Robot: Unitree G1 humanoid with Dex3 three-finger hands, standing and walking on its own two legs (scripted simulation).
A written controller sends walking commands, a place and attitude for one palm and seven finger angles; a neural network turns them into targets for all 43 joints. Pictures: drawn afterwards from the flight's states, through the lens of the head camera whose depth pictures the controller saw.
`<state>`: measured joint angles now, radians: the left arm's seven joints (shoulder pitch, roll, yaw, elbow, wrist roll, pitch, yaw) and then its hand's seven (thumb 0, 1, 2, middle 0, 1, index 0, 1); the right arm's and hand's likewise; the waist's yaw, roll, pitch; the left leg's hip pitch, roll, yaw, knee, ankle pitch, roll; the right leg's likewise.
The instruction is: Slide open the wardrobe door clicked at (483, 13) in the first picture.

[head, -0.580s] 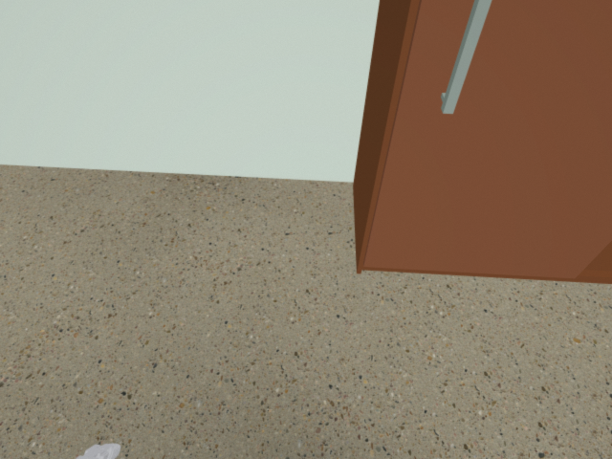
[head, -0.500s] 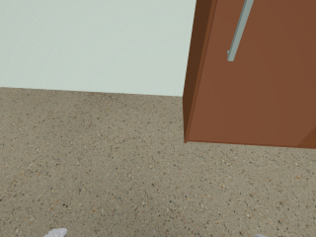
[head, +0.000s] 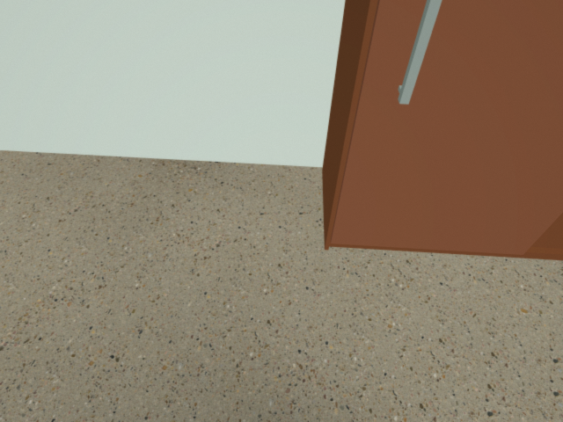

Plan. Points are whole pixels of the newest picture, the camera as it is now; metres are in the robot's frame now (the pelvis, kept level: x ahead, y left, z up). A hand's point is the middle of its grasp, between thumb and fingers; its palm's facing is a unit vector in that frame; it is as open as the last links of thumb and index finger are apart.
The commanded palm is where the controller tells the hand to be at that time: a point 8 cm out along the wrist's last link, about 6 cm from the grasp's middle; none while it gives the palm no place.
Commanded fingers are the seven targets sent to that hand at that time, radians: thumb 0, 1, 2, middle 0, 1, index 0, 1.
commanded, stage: stand and wait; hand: left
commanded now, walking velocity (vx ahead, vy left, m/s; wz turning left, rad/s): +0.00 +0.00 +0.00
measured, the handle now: (416, 48) +0.93 -0.27 +0.13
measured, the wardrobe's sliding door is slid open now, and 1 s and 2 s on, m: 0.00 0.00 0.00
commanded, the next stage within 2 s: look at it before walking up in 0.24 s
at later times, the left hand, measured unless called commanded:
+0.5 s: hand out of the picture +0.08 +0.24 -0.15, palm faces -0.02 -0.94 -0.33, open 7.3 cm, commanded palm none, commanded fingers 0.00 0.90 0.90 -0.20 -0.30 -0.20 -0.30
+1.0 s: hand out of the picture +0.08 +0.24 -0.15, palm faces -0.02 -0.94 -0.34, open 7.3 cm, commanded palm none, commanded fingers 0.00 0.90 0.90 -0.20 -0.30 -0.20 -0.30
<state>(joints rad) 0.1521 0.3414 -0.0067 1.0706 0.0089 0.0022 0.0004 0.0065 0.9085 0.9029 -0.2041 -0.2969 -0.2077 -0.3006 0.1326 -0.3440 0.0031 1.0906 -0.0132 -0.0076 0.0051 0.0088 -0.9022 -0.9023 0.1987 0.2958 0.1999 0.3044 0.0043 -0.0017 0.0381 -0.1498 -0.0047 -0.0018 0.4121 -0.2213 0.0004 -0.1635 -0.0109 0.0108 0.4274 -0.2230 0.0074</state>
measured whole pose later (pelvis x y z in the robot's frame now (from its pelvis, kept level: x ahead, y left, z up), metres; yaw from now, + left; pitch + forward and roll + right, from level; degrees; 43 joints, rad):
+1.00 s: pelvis +0.01 -0.01 +0.00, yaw +0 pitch -2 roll +0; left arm 0.13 0.34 -0.01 1.09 0.01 -0.01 0.00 0.01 0.91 0.90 -0.20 -0.30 -0.21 -0.30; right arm 0.11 -0.34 0.01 1.11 -0.01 -0.01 0.00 0.01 -0.90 -0.90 0.20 0.30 0.20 0.30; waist 0.01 0.00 0.04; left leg -0.13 0.00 -0.01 0.36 -0.21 -0.01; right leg -0.14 0.00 0.01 0.38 -0.21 0.00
